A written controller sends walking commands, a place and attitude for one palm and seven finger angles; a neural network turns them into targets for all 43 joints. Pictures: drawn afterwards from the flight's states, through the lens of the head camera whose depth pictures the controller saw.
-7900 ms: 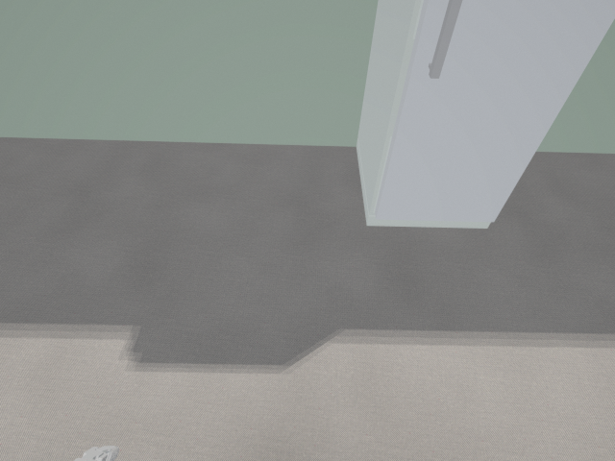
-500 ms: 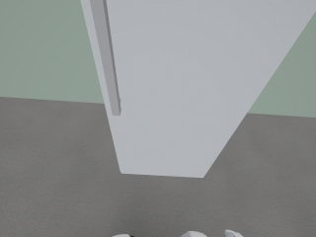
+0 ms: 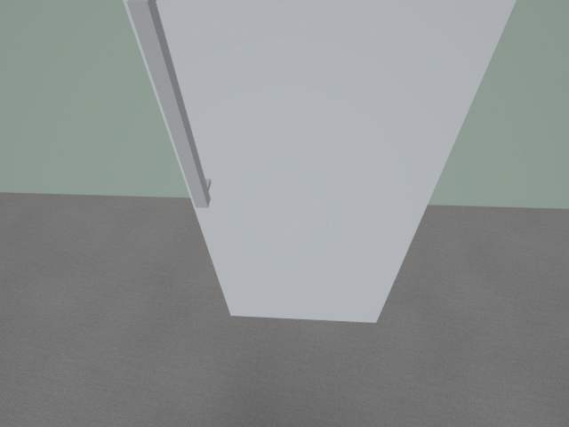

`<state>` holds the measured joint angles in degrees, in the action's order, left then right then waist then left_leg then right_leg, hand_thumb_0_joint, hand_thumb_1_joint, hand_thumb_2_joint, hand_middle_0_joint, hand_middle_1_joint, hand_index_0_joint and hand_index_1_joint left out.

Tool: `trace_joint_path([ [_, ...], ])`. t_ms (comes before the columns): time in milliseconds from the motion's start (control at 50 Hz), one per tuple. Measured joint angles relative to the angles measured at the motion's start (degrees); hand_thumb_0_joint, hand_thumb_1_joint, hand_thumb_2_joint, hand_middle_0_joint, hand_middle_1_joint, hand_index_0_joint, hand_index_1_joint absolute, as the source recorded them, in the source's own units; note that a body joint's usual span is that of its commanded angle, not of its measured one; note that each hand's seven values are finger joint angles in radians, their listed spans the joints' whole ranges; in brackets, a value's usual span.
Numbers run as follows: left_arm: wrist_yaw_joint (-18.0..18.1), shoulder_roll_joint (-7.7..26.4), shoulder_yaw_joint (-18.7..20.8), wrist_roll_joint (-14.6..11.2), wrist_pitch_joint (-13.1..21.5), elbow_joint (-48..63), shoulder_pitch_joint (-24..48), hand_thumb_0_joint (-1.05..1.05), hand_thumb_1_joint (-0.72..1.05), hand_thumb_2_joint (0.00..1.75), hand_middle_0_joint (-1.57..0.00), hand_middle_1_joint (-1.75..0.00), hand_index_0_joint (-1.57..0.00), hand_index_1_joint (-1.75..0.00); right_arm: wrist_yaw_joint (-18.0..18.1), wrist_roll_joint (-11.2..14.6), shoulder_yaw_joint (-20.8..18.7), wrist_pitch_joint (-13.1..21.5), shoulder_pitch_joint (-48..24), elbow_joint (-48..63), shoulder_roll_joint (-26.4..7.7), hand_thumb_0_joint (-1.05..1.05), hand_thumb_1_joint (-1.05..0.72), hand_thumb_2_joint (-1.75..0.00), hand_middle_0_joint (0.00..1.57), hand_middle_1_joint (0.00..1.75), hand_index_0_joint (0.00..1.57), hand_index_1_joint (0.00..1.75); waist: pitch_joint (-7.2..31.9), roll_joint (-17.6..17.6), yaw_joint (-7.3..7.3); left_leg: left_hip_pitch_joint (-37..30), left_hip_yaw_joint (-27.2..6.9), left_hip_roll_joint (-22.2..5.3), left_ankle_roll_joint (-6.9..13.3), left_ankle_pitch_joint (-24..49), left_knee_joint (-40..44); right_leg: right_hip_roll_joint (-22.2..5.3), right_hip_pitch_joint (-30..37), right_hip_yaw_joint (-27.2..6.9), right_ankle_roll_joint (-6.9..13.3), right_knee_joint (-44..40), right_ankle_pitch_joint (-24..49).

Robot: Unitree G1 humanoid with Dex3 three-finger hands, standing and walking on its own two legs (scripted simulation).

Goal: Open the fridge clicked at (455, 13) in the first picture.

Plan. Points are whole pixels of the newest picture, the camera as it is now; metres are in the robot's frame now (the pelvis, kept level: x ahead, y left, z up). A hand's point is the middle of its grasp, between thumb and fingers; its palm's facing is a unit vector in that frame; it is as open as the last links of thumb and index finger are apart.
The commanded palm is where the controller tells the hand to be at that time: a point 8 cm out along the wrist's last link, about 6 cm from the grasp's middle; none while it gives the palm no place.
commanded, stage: come to a stop and stand still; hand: left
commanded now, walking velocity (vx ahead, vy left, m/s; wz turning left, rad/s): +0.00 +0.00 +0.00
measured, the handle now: (183, 118) +0.53 +0.21 +0.16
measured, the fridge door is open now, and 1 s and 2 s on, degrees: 0 0 0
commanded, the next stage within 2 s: look again from close up in 0.64 s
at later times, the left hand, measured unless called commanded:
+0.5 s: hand out of the picture +0.03 +0.25 -0.18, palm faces -0.01 -0.97 -0.25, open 7.4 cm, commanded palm none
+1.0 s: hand out of the picture +0.04 +0.20 -0.18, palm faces -0.03 -0.98 -0.22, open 7.4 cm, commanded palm none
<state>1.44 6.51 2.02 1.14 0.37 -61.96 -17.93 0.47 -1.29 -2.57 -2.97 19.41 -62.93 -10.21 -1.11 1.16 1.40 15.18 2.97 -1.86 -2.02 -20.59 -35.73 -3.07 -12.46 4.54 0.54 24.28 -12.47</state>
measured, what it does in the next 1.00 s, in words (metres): steps on the spot: left foot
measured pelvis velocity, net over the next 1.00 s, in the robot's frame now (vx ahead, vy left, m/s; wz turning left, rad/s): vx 0.01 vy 0.02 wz -0.03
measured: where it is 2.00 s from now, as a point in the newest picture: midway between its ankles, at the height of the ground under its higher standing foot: outside the picture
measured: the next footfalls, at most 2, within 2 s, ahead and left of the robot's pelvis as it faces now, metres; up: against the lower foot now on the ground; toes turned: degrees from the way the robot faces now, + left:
left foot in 0.06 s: +0.01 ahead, +0.14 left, +0.00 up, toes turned +4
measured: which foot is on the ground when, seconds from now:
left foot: up 0.00-0.04, down 0.06-1.00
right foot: down 0.00-1.00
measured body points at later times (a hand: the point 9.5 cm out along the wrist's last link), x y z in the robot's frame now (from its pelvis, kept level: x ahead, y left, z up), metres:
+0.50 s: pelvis +0.00 +0.05 -0.01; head +0.02 +0.05 +0.44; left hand +0.03 +0.30 -0.16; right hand +0.02 -0.18 -0.17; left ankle -0.03 +0.14 -0.75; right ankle +0.00 -0.11 -0.74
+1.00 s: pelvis +0.01 +0.02 -0.01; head +0.03 +0.01 +0.44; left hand +0.04 +0.25 -0.16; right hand +0.02 -0.21 -0.17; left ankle -0.03 +0.14 -0.74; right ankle +0.00 -0.11 -0.74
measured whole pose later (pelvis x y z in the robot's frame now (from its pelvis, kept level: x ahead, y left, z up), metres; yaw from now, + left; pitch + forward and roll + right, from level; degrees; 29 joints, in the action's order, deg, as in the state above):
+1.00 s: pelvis +0.01 +0.02 -0.01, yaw -2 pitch -1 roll +1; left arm 1.5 10.0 0.0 0.7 0.2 -62.2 -13.3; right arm 1.6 -1.2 0.3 0.8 14.3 -62.7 -9.6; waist -2.8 0.1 -0.3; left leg 7.4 5.5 -1.5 -0.3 -18.3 -26.6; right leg -3.3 -13.1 2.4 -1.2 29.7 -15.8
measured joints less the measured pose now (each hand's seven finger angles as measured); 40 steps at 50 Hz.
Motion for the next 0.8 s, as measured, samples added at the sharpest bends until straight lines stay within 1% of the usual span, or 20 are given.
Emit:
trace_joint_path([
  [40,0.2,0.2,0.1,-0.3,-0.2,-0.7,0.1,0.01,0.91,0.9,-0.2,-0.3,-0.2,-0.3,0.4,0.2,0.4,0.9,-0.5,0.0,0.2,0.01,-0.91,-0.9,0.19,0.3,0.2,0.3,-0.4,0.2,0.06,-3.5,-0.2,-0.3,0.4,4.7,7.4,0.3,-1.1,0.4,-0.5,2.2,-1.0],
  [60,0.7,0.2,-0.2,-0.3,0.1,-1.2,0.2,0.01,0.91,0.9,-0.2,-0.3,-0.2,-0.3,0.4,0.1,0.7,1.3,-0.9,0.3,0.1,0.01,-0.91,-0.9,0.19,0.3,0.2,0.3,-0.6,0.9,-0.27,-3.8,-0.7,-1.0,0.7,4.0,7.9,0.9,-1.9,1.1,-0.9,3.4,-1.6],
  [100,1.3,0.8,-0.5,-0.1,0.4,-1.6,0.4,0.01,0.91,0.9,-0.2,-0.3,-0.2,-0.3,0.4,-0.1,1.2,1.6,-2.0,1.6,0.7,0.01,-0.91,-0.9,0.19,0.3,0.2,0.3,-1.4,-0.1,-0.72,-1.9,-0.6,-0.6,1.4,1.3,4.3,0.3,-3.1,1.1,-1.3,5.8,-2.7],
  [140,1.3,1.5,-0.9,-0.1,0.3,-1.8,0.2,0.01,0.91,0.9,-0.2,-0.3,-0.2,-0.3,0.3,-0.3,1.8,2.9,-2.2,3.2,1.4,0.01,-0.91,-0.9,0.19,0.3,0.2,0.3,-1.5,-1.1,-0.95,-1.8,0.0,0.4,2.2,0.7,2.9,-0.8,-3.7,0.3,-1.5,7.7,-3.6],
  [200,0.9,1.8,-1.7,-0.2,-0.2,-1.7,0.4,0.01,0.91,0.9,-0.2,-0.3,-0.2,-0.3,1.3,-0.4,2.3,3.4,-2.1,4.2,1.0,0.02,-0.94,-0.9,0.19,0.3,0.2,0.3,-1.2,-0.4,-0.79,-2.5,0.5,1.2,3.3,0.0,2.1,-1.6,-2.9,-0.2,-1.6,8.3,-4.3],
  [280,0.5,2.7,-1.9,-0.2,-0.5,-1.1,0.8,0.01,0.91,0.9,-0.2,-0.3,-0.2,-0.3,1.4,-0.2,2.7,3.4,-2.4,4.4,0.3,0.03,-0.96,-0.9,0.2,0.3,0.2,0.3,-0.6,-0.2,-0.69,-4.0,1.7,2.2,4.2,-0.2,3.0,-2.4,-2.1,-1.5,-2.9,8.1,-4.1],
  [380,0.3,3.8,-1.9,-0.3,-0.8,-0.4,2.0,0.01,0.91,0.9,-0.2,-0.3,-0.19,-0.3,1.3,-0.1,3.1,3.9,-2.8,4.5,-0.1,0.03,-0.96,-0.9,0.2,0.3,0.2,0.3,-0.3,-0.5,-0.96,-5.5,2.8,3.0,4.8,0.7,5.4,-3.1,-1.6,-2.6,-3.2,7.0,-3.6],
  [500,0.2,4.6,-1.8,-0.4,-0.9,0.4,3.7,0.01,0.91,0.9,-0.2,-0.3,-0.19,-0.3,1.3,-0.1,3.3,4.2,-3.3,3.9,-0.2,0.02,-0.94,-0.9,0.2,0.3,0.2,0.3,-0.8,-0.6,-1.3,-6.7,3.6,3.4,4.9,1.3,7.3,-3.2,-1.3,-3.4,-3.6,6.4,-3.3],
  [620,0.2,4.6,-1.8,-0.4,-0.9,0.8,5.1,0.01,0.91,0.9,-0.2,-0.3,-0.19,-0.3,1.2,0.0,3.3,4.0,-3.8,2.9,0.0,0.01,-0.92,-0.9,0.2,0.3,0.2,0.3,-1.5,-0.6,-1.65,-7.4,3.8,3.0,4.5,1.5,7.9,-2.9,-1.1,-3.7,-4.1,6.3,-3.4],
  [800,0.1,3.8,-2.0,-0.4,-0.6,0.8,5.6,0.01,0.91,0.9,-0.2,-0.3,-0.19,-0.3,1.1,0.0,3.1,3.8,-4.3,1.3,0.4,0.01,-0.91,-0.9,0.2,0.3,0.2,0.3,-1.8,-0.7,-1.9,-7.7,3.3,1.9,3.3,1.7,8.5,-1.8,-0.9,-3.1,-3.2,6.1,-3.6],
])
